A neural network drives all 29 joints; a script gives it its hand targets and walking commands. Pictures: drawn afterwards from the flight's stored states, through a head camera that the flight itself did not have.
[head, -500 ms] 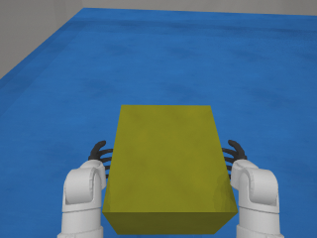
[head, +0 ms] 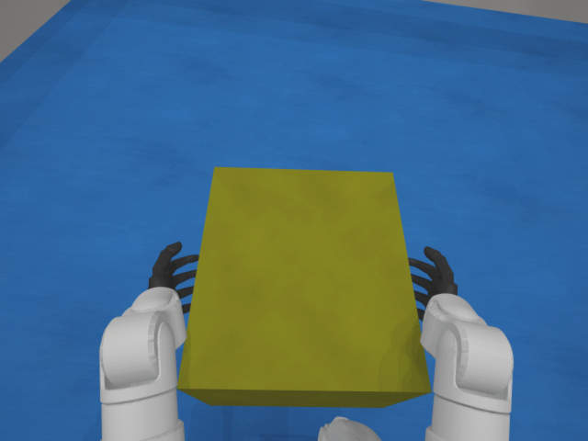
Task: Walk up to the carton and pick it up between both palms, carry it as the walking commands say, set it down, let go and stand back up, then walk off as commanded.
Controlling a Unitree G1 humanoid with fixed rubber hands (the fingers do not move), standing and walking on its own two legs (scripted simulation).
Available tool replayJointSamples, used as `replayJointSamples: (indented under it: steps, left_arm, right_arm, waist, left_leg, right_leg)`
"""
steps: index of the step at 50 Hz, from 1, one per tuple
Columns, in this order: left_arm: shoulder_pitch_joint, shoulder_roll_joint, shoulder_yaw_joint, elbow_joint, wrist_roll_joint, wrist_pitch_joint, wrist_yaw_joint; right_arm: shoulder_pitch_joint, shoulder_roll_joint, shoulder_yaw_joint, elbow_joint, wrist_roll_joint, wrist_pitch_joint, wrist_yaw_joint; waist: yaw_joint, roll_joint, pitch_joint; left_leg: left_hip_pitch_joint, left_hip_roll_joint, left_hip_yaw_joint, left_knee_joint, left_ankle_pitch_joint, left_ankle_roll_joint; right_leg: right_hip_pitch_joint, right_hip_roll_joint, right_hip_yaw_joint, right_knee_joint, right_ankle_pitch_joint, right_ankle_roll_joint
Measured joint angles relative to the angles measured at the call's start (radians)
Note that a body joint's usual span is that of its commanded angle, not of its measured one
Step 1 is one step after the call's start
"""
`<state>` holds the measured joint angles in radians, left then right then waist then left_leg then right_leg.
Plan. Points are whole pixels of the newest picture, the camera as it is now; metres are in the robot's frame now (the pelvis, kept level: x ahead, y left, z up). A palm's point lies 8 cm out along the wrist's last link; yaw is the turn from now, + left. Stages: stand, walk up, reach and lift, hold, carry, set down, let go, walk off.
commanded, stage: carry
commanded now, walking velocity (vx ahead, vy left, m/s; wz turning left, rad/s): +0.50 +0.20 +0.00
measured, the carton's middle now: (300, 290) +0.32 +0.00 -0.01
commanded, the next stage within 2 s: none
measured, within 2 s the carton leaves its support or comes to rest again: neither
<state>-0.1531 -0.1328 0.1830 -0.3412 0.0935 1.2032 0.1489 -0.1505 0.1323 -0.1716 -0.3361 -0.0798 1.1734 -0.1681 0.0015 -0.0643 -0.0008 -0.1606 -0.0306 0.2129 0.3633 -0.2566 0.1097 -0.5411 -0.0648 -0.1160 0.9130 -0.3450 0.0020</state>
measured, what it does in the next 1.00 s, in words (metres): walks ahead: right foot, then left foot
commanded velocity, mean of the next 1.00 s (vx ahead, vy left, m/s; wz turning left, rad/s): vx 0.50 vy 0.20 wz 0.00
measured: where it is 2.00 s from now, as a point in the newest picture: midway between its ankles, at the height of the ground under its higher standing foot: (193, 190)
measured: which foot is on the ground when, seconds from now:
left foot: down 0.00-0.26, up 0.28-0.58, down 0.60-1.00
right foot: up 0.00-0.20, down 0.22-0.60, up 0.62-1.00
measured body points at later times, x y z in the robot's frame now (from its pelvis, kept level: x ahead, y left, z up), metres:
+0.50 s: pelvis +0.35 +0.11 -0.01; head +0.38 +0.10 +0.44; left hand +0.59 +0.31 +0.03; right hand +0.65 -0.03 +0.03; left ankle +0.46 +0.31 -0.70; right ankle +0.28 -0.05 -0.74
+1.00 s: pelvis +0.71 +0.26 -0.01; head +0.71 +0.28 +0.44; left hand +0.98 +0.44 +0.08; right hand +1.00 +0.10 +0.09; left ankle +0.58 +0.32 -0.74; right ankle +0.82 +0.16 -0.72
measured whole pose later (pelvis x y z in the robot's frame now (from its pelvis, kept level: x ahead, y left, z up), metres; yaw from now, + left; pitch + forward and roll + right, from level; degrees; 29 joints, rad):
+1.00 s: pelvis +0.71 +0.26 -0.01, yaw +1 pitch +2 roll -1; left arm -0.16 -0.13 0.17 -0.39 0.10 1.23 0.20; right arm -0.17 0.13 -0.16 -0.34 -0.07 1.15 -0.16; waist -0.01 -0.01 -0.06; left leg 0.05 -0.01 0.18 0.28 -0.36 0.05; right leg -0.50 -0.05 -0.19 0.63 -0.22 0.00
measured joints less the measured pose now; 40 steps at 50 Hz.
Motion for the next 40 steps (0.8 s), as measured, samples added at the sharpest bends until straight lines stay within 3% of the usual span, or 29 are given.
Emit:
replayJointSamples:
  steps: [4, 10, 12, 13, 16, 18, 20, 22, 25, 29, 30, 32, 34, 36, 38, 40]
  left_arm:
    - [0.000, 0.000, -0.024, -0.021, 0.025, 0.007, 0.001]
    - [-0.003, 0.000, -0.014, 0.021, 0.053, 0.015, -0.024]
    - [-0.005, -0.001, -0.017, 0.074, 0.057, 0.004, -0.027]
    - [-0.006, -0.001, -0.032, 0.115, 0.054, -0.002, -0.011]
    - [-0.028, -0.003, -0.059, 0.202, 0.058, 0.015, 0.017]
    - [-0.007, 0.000, -0.055, 0.206, 0.042, 0.019, 0.036]
    - [0.029, 0.003, -0.039, 0.179, 0.009, 0.013, 0.063]
    - [0.033, 0.003, -0.028, 0.152, -0.028, 0.013, 0.095]
    - [-0.001, 0.000, -0.027, 0.100, -0.060, 0.019, 0.133]
    - [-0.030, -0.004, -0.020, -0.015, -0.059, 0.014, 0.132]
    - [-0.039, -0.005, -0.014, -0.035, -0.053, 0.008, 0.125]
    - [-0.096, 0.012, 0.017, -0.025, -0.036, -0.010, 0.087]
    - [-0.138, 0.024, 0.041, 0.007, -0.023, -0.019, 0.053]
    - [-0.123, 0.017, 0.059, 0.017, -0.013, -0.025, 0.033]
    - [-0.072, -0.013, 0.076, 0.020, -0.005, -0.039, 0.019]
    - [-0.028, -0.008, 0.054, 0.023, -0.014, -0.040, 0.020]
  right_arm:
    - [0.006, 0.000, -0.008, -0.005, -0.009, -0.013, 0.027]
    - [-0.004, -0.001, 0.007, 0.007, 0.003, 0.028, -0.019]
    - [-0.006, -0.020, 0.015, 0.026, 0.010, 0.044, -0.037]
    - [-0.002, -0.036, 0.016, 0.047, 0.013, 0.050, -0.038]
    - [0.000, -0.084, 0.011, 0.127, 0.025, 0.058, -0.020]
    - [-0.027, -0.097, 0.024, 0.168, 0.045, 0.070, -0.036]
    - [-0.067, -0.085, 0.030, 0.198, 0.048, 0.075, -0.050]
    - [-0.090, -0.071, 0.018, 0.203, 0.030, 0.067, -0.036]
    - [-0.095, -0.059, -0.008, 0.163, 0.015, 0.036, -0.006]
    - [-0.095, -0.028, -0.028, 0.057, 0.013, -0.008, 0.023]
    - [-0.101, -0.019, -0.030, 0.035, 0.009, -0.016, 0.025]
    - [-0.108, 0.021, -0.035, 0.027, 0.004, -0.069, 0.005]
    - [-0.118, 0.025, -0.020, 0.022, 0.011, -0.082, -0.030]
    - [-0.112, 0.021, 0.003, 0.024, 0.016, -0.071, -0.050]
    - [-0.093, 0.016, 0.020, 0.021, 0.014, -0.045, -0.059]
    - [-0.075, 0.012, 0.022, 0.021, 0.005, -0.019, -0.048]
  waist:
    - [-0.012, 0.043, -0.070]
    - [-0.025, 0.123, -0.175]
    - [-0.025, 0.155, -0.196]
    - [-0.025, 0.172, -0.203]
    - [-0.008, 0.123, -0.173]
    - [0.030, 0.094, -0.127]
    - [0.049, 0.087, -0.074]
    - [0.045, 0.085, -0.025]
    - [0.040, 0.081, 0.030]
    - [0.029, 0.078, 0.045]
    - [0.017, 0.092, 0.039]
    - [-0.020, 0.028, 0.057]
    - [-0.019, 0.026, 0.087]
    - [0.007, 0.022, 0.099]
    - [0.022, 0.011, 0.088]
    - [0.011, 0.003, 0.075]
  left_leg:
    - [0.119, -0.030, -0.008, -0.057, -0.065, 0.009]
    - [0.257, -0.044, -0.033, -0.048, -0.212, 0.006]
    - [0.239, -0.020, -0.044, 0.099, -0.275, -0.015]
    - [0.187, 0.002, -0.057, 0.250, -0.244, -0.037]
    - [-0.081, -0.019, -0.162, 0.813, -0.202, -0.108]
    - [-0.232, 0.009, -0.188, 0.956, -0.158, -0.130]
    - [-0.337, 0.073, -0.215, 0.868, -0.112, -0.142]
    - [-0.404, 0.126, -0.237, 0.660, -0.082, -0.145]
    - [-0.440, 0.164, -0.207, 0.369, 0.015, -0.144]
    - [-0.383, 0.142, -0.113, 0.123, 0.220, -0.125]
    - [-0.346, 0.136, -0.084, 0.074, 0.270, -0.113]
    - [-0.339, 0.077, -0.047, 0.126, 0.231, -0.086]
    - [-0.329, 0.086, -0.056, 0.159, 0.161, -0.071]
    - [-0.270, 0.108, -0.040, 0.114, 0.134, -0.074]
    - [-0.198, 0.112, -0.014, 0.058, 0.116, -0.072]
    - [-0.128, 0.098, -0.011, 0.011, 0.094, -0.066]
  right_leg:
    - [-0.028, -0.002, -0.029, -0.115, 0.098, -0.006]
    - [0.035, 0.033, -0.108, -0.316, 0.174, -0.036]
    - [0.077, 0.047, -0.144, -0.319, 0.179, -0.063]
    - [0.091, 0.045, -0.160, -0.291, 0.142, -0.067]
    - [0.158, -0.013, -0.174, -0.258, 0.036, -0.054]
    - [0.215, -0.028, -0.143, -0.294, 0.026, -0.023]
    - [0.278, -0.035, -0.106, -0.356, 0.031, 0.003]
    - [0.347, -0.058, -0.096, -0.416, 0.031, 0.031]
    - [0.440, -0.108, -0.092, -0.482, 0.011, 0.083]
    - [0.524, -0.176, -0.056, -0.513, -0.039, 0.153]
    - [0.527, -0.186, -0.050, -0.467, -0.064, 0.157]
    - [0.460, -0.251, 0.002, -0.253, -0.061, 0.125]
    - [0.323, -0.166, 0.084, 0.045, -0.148, 0.100]
    - [0.191, -0.088, 0.084, 0.249, -0.178, 0.071]
    - [0.106, -0.045, 0.050, 0.275, -0.151, 0.053]
    - [0.070, -0.020, 0.015, 0.172, -0.111, 0.039]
